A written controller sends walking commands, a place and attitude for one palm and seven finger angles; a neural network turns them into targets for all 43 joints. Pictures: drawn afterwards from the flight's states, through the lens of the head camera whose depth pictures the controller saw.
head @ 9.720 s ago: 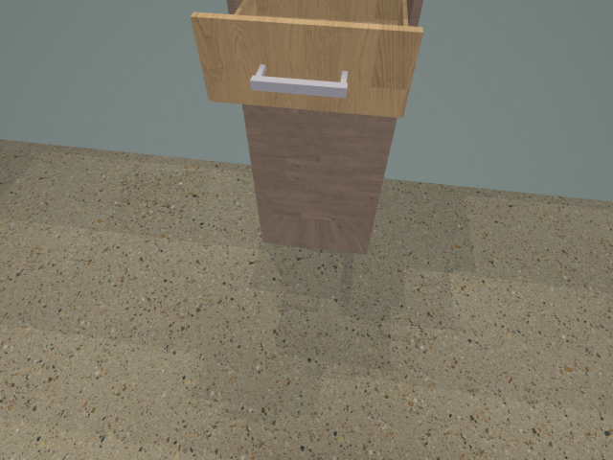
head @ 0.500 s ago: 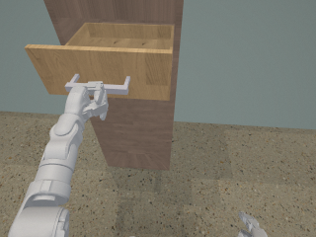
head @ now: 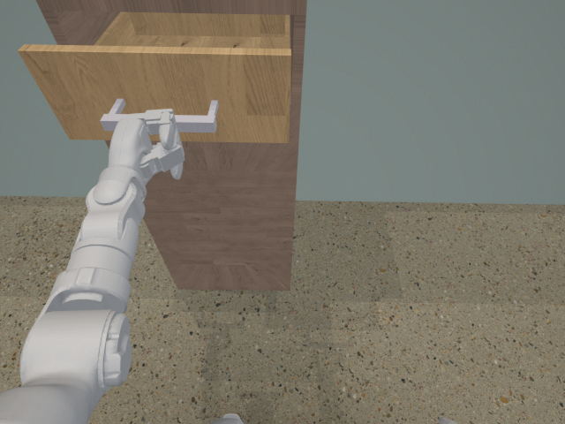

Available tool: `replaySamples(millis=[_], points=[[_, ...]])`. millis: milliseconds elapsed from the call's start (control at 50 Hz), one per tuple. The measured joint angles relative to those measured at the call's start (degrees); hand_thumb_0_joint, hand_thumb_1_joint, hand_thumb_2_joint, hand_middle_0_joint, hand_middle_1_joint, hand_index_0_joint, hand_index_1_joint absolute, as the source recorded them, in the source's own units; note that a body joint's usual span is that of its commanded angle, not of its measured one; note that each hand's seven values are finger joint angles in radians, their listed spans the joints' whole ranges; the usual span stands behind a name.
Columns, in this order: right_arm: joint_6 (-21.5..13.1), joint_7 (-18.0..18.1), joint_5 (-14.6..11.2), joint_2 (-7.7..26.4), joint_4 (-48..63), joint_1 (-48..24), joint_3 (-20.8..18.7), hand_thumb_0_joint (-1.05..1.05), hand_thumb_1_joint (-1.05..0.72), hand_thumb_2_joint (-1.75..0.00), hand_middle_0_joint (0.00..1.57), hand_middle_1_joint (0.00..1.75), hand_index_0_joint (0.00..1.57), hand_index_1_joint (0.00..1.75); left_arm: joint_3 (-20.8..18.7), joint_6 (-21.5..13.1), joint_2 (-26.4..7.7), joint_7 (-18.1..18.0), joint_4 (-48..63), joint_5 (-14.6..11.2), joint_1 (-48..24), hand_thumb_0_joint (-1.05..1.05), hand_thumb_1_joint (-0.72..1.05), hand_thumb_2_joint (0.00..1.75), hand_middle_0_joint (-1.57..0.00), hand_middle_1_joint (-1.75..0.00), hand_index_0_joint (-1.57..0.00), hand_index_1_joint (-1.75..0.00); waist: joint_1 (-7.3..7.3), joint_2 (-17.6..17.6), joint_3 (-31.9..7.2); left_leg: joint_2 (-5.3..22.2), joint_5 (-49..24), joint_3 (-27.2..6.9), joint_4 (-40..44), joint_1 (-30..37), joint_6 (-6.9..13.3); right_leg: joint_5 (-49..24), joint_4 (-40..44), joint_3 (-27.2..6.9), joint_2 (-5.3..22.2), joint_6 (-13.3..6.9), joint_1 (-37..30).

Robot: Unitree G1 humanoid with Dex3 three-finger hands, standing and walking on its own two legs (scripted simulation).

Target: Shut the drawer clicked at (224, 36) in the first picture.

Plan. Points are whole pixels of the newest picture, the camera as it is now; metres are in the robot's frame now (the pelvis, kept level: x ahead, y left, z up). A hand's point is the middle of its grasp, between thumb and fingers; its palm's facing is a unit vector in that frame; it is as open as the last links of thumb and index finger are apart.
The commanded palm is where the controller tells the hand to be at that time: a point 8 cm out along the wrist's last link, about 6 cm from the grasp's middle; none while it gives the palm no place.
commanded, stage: push the drawer shut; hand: left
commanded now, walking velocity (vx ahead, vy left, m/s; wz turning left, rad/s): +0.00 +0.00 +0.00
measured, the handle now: (163, 114) +0.52 +0.19 +0.16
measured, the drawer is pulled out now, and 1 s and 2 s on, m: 0.13 0.03 0.00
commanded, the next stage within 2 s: pull the fist back off the drawer in 1.52 s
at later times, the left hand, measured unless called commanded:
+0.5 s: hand (188, 126) +0.50 +0.15 +0.16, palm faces -0.01 -1.00 -0.01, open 3.1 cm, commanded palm +0.50 +0.20 +0.16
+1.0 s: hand (193, 105) +0.55 +0.15 +0.16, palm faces -0.01 -1.00 +0.00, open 3.3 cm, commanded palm +0.56 +0.20 +0.16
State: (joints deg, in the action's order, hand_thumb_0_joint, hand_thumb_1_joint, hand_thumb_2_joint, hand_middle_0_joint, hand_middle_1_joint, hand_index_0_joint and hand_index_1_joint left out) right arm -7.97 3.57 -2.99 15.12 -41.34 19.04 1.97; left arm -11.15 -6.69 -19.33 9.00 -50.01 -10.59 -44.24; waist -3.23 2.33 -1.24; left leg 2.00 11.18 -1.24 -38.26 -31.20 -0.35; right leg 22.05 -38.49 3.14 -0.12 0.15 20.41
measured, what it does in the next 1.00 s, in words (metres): stands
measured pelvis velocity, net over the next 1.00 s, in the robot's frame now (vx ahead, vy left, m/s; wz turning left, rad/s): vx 0.02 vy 0.00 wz -0.03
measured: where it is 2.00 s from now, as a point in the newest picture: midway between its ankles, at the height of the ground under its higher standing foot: outside the picture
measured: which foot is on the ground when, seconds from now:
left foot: down 0.00-1.00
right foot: down 0.00-1.00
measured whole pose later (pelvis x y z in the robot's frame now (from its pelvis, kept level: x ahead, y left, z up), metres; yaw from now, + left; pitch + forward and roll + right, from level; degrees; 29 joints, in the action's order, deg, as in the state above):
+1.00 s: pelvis +0.02 +0.00 -0.01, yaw -2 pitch +13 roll -3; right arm -4.7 2.4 -0.8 16.3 -42.8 25.2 1.1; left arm -18.5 -10.7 -30.6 10.0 -74.0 -4.9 -65.0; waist -9.9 2.6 -2.6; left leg 3.6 13.3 -1.4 -42.0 -41.4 -0.6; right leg 22.8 -40.1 2.7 -1.7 -0.1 29.9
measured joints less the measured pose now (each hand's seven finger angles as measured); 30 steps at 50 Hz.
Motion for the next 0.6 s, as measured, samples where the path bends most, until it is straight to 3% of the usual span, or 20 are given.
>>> replaySamples(millis=[600], points=[[2.21, -0.65, 1.05, 0.87, -0.98, 3.23, -0.87, 0.01, -0.9, -0.9, 0.2, 0.3, 0.2, 0.3, -4.16, -3.31, -5.38, 0.4, -15.58, 2.68, -12.49, 0.0, 0.85, 1.0, -1.4, -1.6, -1.4, -1.6, -3.36, 0.01, -0.83, 0.97, 1.5, -0.34, -2.2, -5.32, -0.51, 0.97, -1.28, 0.03, -1.03, -0.52, 4.97]])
